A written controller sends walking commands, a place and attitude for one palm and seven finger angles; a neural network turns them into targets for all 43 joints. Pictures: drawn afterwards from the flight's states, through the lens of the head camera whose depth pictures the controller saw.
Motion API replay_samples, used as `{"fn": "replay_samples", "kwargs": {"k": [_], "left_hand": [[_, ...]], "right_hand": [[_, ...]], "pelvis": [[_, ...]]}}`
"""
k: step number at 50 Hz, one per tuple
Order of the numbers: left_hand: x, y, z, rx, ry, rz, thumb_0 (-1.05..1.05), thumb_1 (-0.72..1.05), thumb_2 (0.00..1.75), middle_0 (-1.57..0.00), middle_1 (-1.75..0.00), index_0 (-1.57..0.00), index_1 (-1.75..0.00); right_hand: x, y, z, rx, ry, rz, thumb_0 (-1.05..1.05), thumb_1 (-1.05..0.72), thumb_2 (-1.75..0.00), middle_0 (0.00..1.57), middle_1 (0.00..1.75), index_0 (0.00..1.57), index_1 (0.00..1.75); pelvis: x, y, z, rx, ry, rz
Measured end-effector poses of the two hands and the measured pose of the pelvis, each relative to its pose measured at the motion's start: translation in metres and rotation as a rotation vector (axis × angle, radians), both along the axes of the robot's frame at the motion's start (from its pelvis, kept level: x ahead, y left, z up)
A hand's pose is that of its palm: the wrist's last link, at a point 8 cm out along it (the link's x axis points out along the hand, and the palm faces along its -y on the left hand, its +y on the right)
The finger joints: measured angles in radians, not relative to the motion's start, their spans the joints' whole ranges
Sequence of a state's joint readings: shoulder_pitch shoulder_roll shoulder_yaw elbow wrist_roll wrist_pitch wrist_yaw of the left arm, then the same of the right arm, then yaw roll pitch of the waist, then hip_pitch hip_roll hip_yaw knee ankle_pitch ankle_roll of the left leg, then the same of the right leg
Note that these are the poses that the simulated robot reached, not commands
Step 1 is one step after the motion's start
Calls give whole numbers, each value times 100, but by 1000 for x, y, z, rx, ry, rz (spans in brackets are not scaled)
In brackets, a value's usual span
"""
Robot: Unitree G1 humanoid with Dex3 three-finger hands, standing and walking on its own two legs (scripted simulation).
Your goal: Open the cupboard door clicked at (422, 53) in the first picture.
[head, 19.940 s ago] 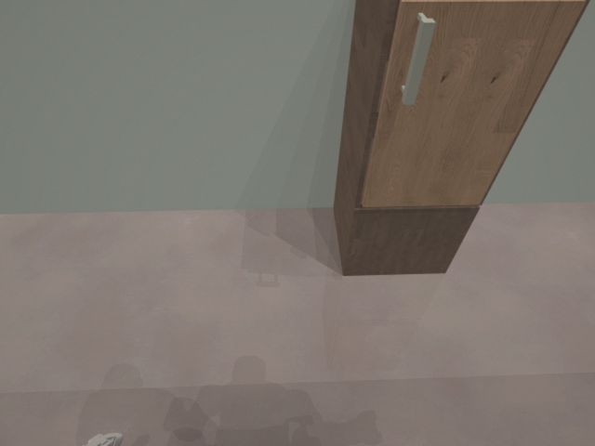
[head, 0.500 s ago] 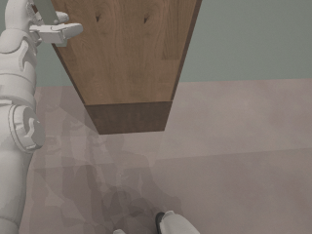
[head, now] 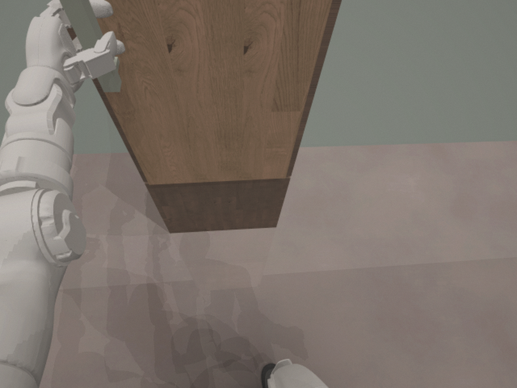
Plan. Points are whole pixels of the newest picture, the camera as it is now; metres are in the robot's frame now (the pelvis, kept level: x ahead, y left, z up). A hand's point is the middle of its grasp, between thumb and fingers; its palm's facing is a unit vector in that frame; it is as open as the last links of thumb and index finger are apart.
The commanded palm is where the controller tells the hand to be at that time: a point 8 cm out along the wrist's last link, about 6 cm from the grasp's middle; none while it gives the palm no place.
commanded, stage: pull the door open along its arc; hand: left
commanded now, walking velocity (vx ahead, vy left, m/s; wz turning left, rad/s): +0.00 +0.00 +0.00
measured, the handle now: (93, 25) +0.62 +0.14 +0.17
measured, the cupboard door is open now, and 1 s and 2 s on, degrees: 1 16 47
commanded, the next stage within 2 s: open thumb and fingers to let go in 1.60 s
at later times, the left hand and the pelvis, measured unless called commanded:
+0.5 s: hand (115, 101) +0.47 +0.11 +0.16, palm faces -0.05 -1.00 +0.04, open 6.3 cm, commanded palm +0.45 +0.16 +0.16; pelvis +0.01 -0.01 +0.01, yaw +0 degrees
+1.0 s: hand (132, 100) +0.47 +0.09 +0.16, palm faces +0.37 -0.93 -0.04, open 5.8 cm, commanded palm +0.42 +0.13 +0.16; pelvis -0.03 -0.02 +0.01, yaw +3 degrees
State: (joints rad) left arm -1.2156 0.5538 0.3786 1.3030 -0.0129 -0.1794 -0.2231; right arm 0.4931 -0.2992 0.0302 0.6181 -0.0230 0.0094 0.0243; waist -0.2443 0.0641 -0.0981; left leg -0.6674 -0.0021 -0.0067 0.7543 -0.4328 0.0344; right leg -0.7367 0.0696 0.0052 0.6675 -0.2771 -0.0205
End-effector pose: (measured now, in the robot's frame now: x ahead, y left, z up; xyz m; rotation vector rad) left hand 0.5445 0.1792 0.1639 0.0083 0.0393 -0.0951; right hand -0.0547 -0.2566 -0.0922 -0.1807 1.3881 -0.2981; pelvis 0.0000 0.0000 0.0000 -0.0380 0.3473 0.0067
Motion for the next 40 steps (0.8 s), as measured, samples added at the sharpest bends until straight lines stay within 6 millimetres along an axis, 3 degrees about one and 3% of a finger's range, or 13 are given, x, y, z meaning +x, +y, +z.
{"fn": "replay_samples", "kwargs": {"k": [8,15,23,28,32,36,40], "left_hand": [[-7,-1,-1,6,-11,10,1,70,79,-34,-135,-34,-135],[-30,-2,-2,7,-31,-4,1,69,74,-35,-135,-33,-135],[-80,-11,-4,-16,-56,-20,0,67,71,-34,-134,-32,-134],[-99,-23,-7,-105,-29,192,0,65,75,-32,-133,-34,-132],[-104,-36,-4,-64,-2,366,-1,67,79,-33,-132,-37,-132],[-107,-48,-1,9,5,488,-1,71,82,-32,-132,-37,-133],[-109,-51,-1,22,5,519,-1,71,83,-31,-131,-34,-134]], "right_hand": [[6,-3,-2,15,-6,10,0,-90,-90,20,30,21,30],[25,-6,-5,35,-67,6,0,-90,-90,20,30,21,30],[85,-10,-4,56,-253,44,1,-90,-90,20,30,21,30],[128,-8,-3,69,-340,137,0,-90,-90,20,30,20,30],[148,-4,-5,73,-377,203,0,-90,-90,20,30,20,30],[147,1,-11,89,-378,222,0,-90,-90,20,30,20,30],[127,3,-17,95,-332,202,0,-90,-90,20,30,21,30]], "pelvis": [[2,-3,1,5,-4,-3],[8,-6,6,11,-38,-18],[11,-9,13,17,-110,-24],[1,-11,13,19,-141,10],[-10,-14,11,26,-135,31],[-16,-17,9,34,-123,36],[-20,-21,9,39,-128,37]]}}
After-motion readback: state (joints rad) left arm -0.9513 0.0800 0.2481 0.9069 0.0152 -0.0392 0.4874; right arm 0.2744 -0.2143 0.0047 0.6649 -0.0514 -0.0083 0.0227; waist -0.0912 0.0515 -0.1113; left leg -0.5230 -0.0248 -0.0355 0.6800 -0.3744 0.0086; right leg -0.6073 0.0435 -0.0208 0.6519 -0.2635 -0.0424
